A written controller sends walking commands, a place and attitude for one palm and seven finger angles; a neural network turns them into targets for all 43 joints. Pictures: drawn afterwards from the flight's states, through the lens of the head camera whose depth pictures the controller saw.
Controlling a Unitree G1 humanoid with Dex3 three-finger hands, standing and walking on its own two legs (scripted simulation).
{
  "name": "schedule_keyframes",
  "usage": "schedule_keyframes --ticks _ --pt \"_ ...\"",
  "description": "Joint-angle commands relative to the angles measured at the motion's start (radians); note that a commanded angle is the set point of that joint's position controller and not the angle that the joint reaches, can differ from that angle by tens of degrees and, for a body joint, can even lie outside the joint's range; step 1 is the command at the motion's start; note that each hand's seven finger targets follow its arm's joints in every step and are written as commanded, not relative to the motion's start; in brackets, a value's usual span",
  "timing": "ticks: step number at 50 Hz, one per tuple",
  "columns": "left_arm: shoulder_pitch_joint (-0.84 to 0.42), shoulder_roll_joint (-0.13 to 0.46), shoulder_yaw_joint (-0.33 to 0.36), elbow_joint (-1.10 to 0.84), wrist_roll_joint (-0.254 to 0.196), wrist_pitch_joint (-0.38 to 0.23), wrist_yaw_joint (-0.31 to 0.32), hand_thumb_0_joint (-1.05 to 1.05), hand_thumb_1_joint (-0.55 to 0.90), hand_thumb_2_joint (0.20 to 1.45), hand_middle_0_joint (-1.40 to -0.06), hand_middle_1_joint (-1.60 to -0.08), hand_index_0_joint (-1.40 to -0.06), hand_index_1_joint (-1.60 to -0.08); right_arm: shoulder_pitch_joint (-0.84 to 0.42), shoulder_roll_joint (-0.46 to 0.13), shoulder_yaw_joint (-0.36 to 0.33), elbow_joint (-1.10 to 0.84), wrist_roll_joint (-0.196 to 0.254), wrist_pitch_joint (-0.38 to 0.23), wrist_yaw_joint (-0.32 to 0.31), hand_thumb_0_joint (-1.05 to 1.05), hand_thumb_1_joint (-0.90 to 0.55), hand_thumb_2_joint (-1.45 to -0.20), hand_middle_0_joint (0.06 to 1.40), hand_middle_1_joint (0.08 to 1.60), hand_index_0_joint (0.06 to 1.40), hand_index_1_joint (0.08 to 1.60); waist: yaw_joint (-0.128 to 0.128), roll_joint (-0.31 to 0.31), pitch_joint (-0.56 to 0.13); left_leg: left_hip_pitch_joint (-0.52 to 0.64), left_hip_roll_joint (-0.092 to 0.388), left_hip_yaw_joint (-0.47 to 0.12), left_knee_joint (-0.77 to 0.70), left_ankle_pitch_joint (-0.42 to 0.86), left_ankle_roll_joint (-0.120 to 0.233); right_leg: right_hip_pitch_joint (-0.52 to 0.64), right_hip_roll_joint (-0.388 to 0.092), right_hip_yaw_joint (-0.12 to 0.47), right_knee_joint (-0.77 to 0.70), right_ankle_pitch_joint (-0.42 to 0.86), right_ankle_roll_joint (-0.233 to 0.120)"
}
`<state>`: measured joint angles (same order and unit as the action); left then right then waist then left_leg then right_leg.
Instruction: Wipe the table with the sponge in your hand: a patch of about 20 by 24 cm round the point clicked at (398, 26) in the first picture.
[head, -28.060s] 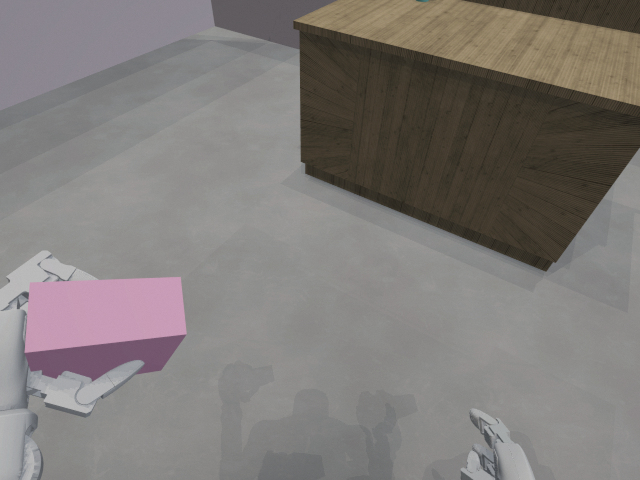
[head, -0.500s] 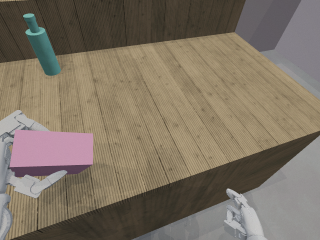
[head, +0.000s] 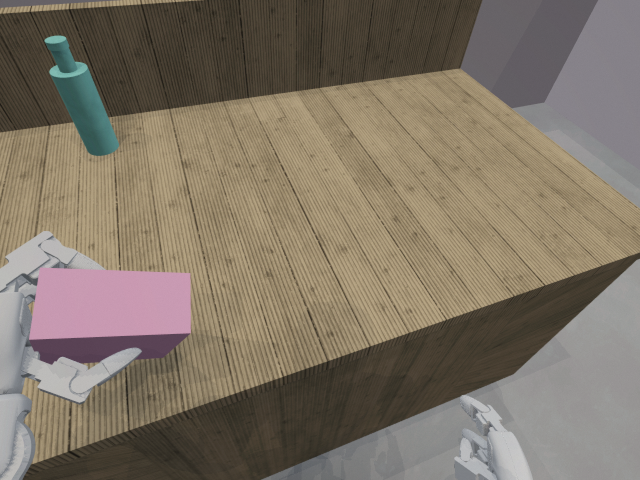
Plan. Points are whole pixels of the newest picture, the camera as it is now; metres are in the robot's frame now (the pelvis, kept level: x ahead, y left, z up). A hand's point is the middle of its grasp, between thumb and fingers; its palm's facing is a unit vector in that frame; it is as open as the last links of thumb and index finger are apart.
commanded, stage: look again from close up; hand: left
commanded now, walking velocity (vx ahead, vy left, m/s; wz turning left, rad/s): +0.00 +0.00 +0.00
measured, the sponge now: (134, 320) +0.23 +0.21 +0.13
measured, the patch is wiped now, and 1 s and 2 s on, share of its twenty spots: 0.00 0.00 0.00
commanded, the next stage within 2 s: come to a stop and stand still in 0.02 s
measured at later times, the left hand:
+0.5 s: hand (38, 283) +0.23 +0.27 +0.19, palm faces +0.44 -0.75 -0.50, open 9.9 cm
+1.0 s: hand (73, 304) +0.22 +0.25 +0.17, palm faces +0.35 -0.84 -0.41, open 9.9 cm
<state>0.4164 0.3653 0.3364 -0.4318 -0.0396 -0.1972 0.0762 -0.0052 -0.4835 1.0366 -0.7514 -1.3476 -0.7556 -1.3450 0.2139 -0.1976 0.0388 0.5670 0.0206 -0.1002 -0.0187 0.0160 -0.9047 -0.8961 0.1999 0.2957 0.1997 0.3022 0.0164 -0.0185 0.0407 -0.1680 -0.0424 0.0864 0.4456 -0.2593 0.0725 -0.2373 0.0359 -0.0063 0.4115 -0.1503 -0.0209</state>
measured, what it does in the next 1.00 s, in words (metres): stands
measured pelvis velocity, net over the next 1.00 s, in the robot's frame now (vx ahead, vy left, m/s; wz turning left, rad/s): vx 0.00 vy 0.00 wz -0.01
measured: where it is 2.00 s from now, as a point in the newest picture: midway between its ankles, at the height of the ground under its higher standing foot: outside the picture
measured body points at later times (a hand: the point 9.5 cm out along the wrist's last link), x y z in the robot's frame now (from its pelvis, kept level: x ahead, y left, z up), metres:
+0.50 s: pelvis -0.02 -0.01 +0.00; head +0.01 +0.00 +0.44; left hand +0.20 +0.31 +0.22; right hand +0.16 -0.23 -0.08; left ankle -0.01 +0.06 -0.74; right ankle +0.05 -0.11 -0.74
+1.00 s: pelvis +0.00 +0.00 +0.00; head +0.03 +0.02 +0.45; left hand +0.20 +0.29 +0.19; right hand +0.20 -0.22 -0.07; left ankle -0.01 +0.06 -0.74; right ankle +0.04 -0.11 -0.74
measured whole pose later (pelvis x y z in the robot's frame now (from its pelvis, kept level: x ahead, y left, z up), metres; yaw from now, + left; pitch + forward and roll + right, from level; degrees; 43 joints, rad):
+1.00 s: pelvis +0.00 +0.00 +0.00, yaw +0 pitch -1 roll -1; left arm 0.41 0.40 0.38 -0.48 -0.05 -0.24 0.07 -0.01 -0.49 1.04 -0.75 -1.35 -0.76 -1.34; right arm 0.17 -0.21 0.02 0.57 0.03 -0.15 -0.01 0.02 -0.91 -0.90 0.20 0.30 0.20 0.30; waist 0.03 -0.02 0.09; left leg -0.18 -0.04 0.10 0.48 -0.28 0.08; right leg -0.25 0.03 -0.02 0.44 -0.17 -0.02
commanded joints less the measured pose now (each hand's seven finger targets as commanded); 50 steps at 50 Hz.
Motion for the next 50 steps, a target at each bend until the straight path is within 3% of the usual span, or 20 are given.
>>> schedule_keyframes --ticks 1,7,8,12,13,17,20,21,22,23,27,29,31,32,33,37,38,42,48,50 --pt "-0.071 0.183 0.132 -0.245 -0.015 -0.088 0.025 0.0 0.1 1.3 -1.2 -1.6 -1.2 -1.6 -0.094 -0.122 -0.057 -0.171 -0.001 -0.064 -0.017 0.0 -0.9 -0.9 0.2 0.3 0.2 0.3 0.003 0.068 -0.155 -0.055 0.14 -0.152 -0.112 0.11 -0.071 0.127 -0.102 0.114 -0.034 0.131 -0.017" --pt "-0.075 0.194 0.142 -0.213 -0.011 -0.087 0.029 0.0 0.1 1.3 -1.2 -1.6 -1.2 -1.6 -0.104 -0.127 -0.058 -0.156 0.006 -0.07 -0.021 0.0 -0.9 -0.9 0.2 0.3 0.2 0.3 0.003 0.063 -0.122 -0.062 0.136 -0.148 -0.124 0.012 -0.056 0.075 -0.099 0.134 -0.079 0.022 -0.014" --pt "-0.075 0.148 0.099 -0.189 -0.015 -0.09 0.023 0.0 0.1 1.3 -1.2 -1.6 -1.2 -1.6 -0.092 -0.13 -0.055 -0.154 -0.001 -0.068 -0.021 0.0 -0.9 -0.9 0.2 0.3 0.2 0.3 -0.001 0.05 -0.118 -0.07 0.136 -0.153 -0.124 -0.003 -0.048 0.069 -0.101 0.131 -0.087 -0.005 -0.015" --pt "-0.1 0.19 0.123 -0.214 -0.004 -0.086 0.027 0.0 0.1 1.3 -1.2 -1.6 -1.2 -1.6 -0.107 -0.131 -0.059 -0.152 0.006 -0.079 -0.02 0.0 -0.9 -0.9 0.2 0.3 0.2 0.3 0.002 0.072 -0.114 -0.049 0.129 -0.149 -0.122 -0.021 -0.046 0.042 -0.105 0.151 -0.108 -0.044 -0.015" --pt "-0.096 0.148 0.087 -0.186 -0.008 -0.088 0.024 0.0 0.1 1.3 -1.2 -1.6 -1.2 -1.6 -0.092 -0.131 -0.054 -0.149 -0.003 -0.075 -0.022 0.0 -0.9 -0.9 0.2 0.3 0.2 0.3 -0.001 0.045 -0.108 -0.068 0.131 -0.154 -0.125 -0.036 -0.04 0.047 -0.104 0.142 -0.112 -0.065 -0.014" --pt "-0.11 0.202 0.132 -0.222 -0.002 -0.081 0.032 0.0 0.1 1.3 -1.2 -1.6 -1.2 -1.6 -0.104 -0.131 -0.059 -0.147 0.003 -0.082 -0.022 0.0 -0.9 -0.9 0.2 0.3 0.2 0.3 0.002 0.053 -0.126 -0.044 0.128 -0.148 -0.118 -0.01 -0.042 0.051 -0.105 0.16 -0.118 -0.039 -0.015" --pt "-0.1 0.171 0.106 -0.205 -0.006 -0.08 0.027 0.0 0.1 1.3 -1.2 -1.6 -1.2 -1.6 -0.088 -0.128 -0.061 -0.15 -0.002 -0.083 -0.022 0.0 -0.9 -0.9 0.2 0.3 0.2 0.3 0.0 0.051 -0.126 -0.05 0.13 -0.151 -0.119 0.011 -0.041 0.065 -0.105 0.156 -0.114 -0.009 -0.016" --pt "-1.166 0.993 0.672 -0.477 0.165 -0.183 0.038 0.0 0.1 1.3 -1.2 -1.6 -1.2 -1.6 0.078 -0.167 -0.049 -0.102 -0.07 -0.133 -0.011 0.0 -0.9 -0.9 0.2 0.3 0.2 0.3 -0.022 -0.014 0.1 -0.218 0.137 -0.077 -0.06 0.036 -0.031 -0.089 -0.057 0.082 -0.115 -0.003 0.087" --pt "-0.85 0.558 0.43 -0.084 0.06 -0.145 0.028 0.0 0.1 1.3 -1.2 -1.6 -1.2 -1.6 -0.089 -0.107 -0.052 -0.075 -0.011 -0.111 -0.004 0.0 -0.9 -0.9 0.2 0.3 0.2 0.3 0.007 0.34 -0.053 -0.111 0.222 -0.157 -0.038 0.036 -0.036 -0.114 -0.167 0.047 0.064 -0.133 -0.046" --pt "-0.594 0.322 0.246 0.017 0.04 -0.129 -0.004 0.0 0.1 1.3 -1.2 -1.6 -1.2 -1.6 -0.032 -0.106 -0.067 -0.098 -0.032 -0.111 0.016 0.0 -0.9 -0.9 0.2 0.3 0.2 0.3 0.004 0.403 -0.14 -0.027 0.158 -0.162 -0.105 0.039 -0.085 -0.063 -0.091 0.044 0.126 -0.12 -0.066" --pt "-0.022 0.108 0.099 -0.09 -0.04 -0.11 -0.031 0.0 0.1 1.3 -1.2 -1.6 -1.2 -1.6 -0.072 -0.118 -0.075 -0.158 0.02 -0.1 0.063 0.0 -0.9 -0.9 0.2 0.3 0.2 0.3 0.037 0.085 -0.184 -0.095 0.135 -0.11 -0.1 -0.033 -0.039 0.117 -0.086 0.076 0.058 -0.002 -0.008" --pt "0.015 0.149 0.115 -0.137 -0.038 -0.094 -0.024 0.0 0.1 1.3 -1.2 -1.6 -1.2 -1.6 -0.062 -0.131 -0.079 -0.163 0.024 -0.094 0.058 0.0 -0.9 -0.9 0.2 0.3 0.2 0.3 0.028 -0.117 -0.147 -0.103 0.129 -0.113 -0.08 -0.024 -0.042 0.114 -0.095 0.092 -0.004 -0.01 -0.001" --pt "-0.02 0.208 0.175 -0.121 -0.037 -0.086 -0.01 0.0 0.1 1.3 -1.2 -1.6 -1.2 -1.6 -0.077 -0.135 -0.079 -0.152 0.018 -0.095 0.034 0.0 -0.9 -0.9 0.2 0.3 0.2 0.3 0.022 -0.217 -0.113 -0.081 0.119 -0.116 -0.066 -0.012 -0.048 0.059 -0.109 0.124 -0.064 -0.055 -0.002" --pt "-0.043 0.257 0.229 -0.137 -0.03 -0.081 0.004 0.0 0.1 1.3 -1.2 -1.6 -1.2 -1.6 -0.102 -0.138 -0.072 -0.147 0.02 -0.092 0.024 0.0 -0.9 -0.9 0.2 0.3 0.2 0.3 0.019 -0.158 -0.123 -0.037 0.117 -0.108 -0.071 0.003 -0.048 0.025 -0.103 0.139 -0.066 -0.079 -0.004" --pt "-0.065 0.211 0.191 -0.122 -0.034 -0.087 -0.003 0.0 0.1 1.3 -1.2 -1.6 -1.2 -1.6 -0.085 -0.132 -0.066 -0.147 0.014 -0.091 0.013 0.0 -0.9 -0.9 0.2 0.3 0.2 0.3 0.012 -0.125 -0.116 -0.053 0.115 -0.12 -0.078 0.02 -0.047 0.036 -0.113 0.117 -0.06 -0.074 -0.007" --pt "-0.18 0.305 0.253 -0.284 -0.014 -0.111 0.012 0.0 0.1 1.3 -1.2 -1.6 -1.2 -1.6 -0.115 -0.119 -0.051 -0.146 0.004 -0.108 -0.003 0.0 -0.9 -0.9 0.2 0.3 0.2 0.3 0.015 0.128 -0.171 -0.003 0.116 -0.116 -0.062 0.154 -0.054 0.085 -0.108 0.123 0.02 0.124 -0.016" --pt "-0.166 0.243 0.196 -0.266 -0.022 -0.115 0.006 0.0 0.1 1.3 -1.2 -1.6 -1.2 -1.6 -0.102 -0.111 -0.047 -0.147 0.002 -0.108 -0.006 0.0 -0.9 -0.9 0.2 0.3 0.2 0.3 0.013 0.137 -0.176 -0.011 0.115 -0.119 -0.055 0.176 -0.053 0.102 -0.115 0.104 0.018 0.146 -0.016" --pt "-0.128 0.248 0.199 -0.339 -0.018 -0.112 0.016 0.0 0.1 1.3 -1.2 -1.6 -1.2 -1.6 -0.115 -0.115 -0.051 -0.147 0.008 -0.129 0.005 0.0 -0.9 -0.9 0.2 0.3 0.2 0.3 0.017 0.143 -0.22 0.055 0.11 -0.116 -0.017 0.301 -0.07 0.114 -0.111 0.114 0.03 0.245 -0.02" --pt "-0.026 0.143 0.126 -0.2 -0.026 -0.091 0.008 0.0 0.1 1.3 -1.2 -1.6 -1.2 -1.6 -0.082 -0.122 -0.056 -0.136 0.003 -0.098 0.002 0.0 -0.9 -0.9 0.2 0.3 0.2 0.3 0.012 0.054 -0.166 0.021 0.134 -0.12 -0.053 0.298 -0.079 0.094 -0.103 0.078 0.009 0.225 -0.013" --pt "-0.05 0.172 0.14 -0.188 -0.024 -0.084 0.006 0.0 0.1 1.3 -1.2 -1.6 -1.2 -1.6 -0.086 -0.125 -0.062 -0.143 0.004 -0.09 -0.002 0.0 -0.9 -0.9 0.2 0.3 0.2 0.3 0.013 0.049 -0.135 -0.001 0.145 -0.122 -0.072 0.258 -0.079 0.087 -0.104 0.083 0.006 0.204 -0.008"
